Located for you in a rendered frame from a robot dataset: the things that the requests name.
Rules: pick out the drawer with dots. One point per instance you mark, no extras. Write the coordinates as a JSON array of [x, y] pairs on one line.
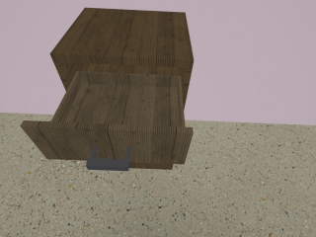
[[114, 111]]

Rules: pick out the handle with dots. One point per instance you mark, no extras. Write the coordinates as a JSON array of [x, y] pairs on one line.
[[105, 164]]

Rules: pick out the cabinet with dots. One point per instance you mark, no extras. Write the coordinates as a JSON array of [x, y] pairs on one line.
[[129, 42]]

